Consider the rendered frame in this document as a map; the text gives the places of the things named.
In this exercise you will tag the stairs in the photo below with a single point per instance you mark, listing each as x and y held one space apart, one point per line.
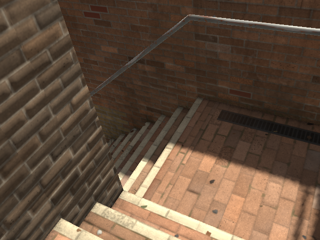
135 218
135 154

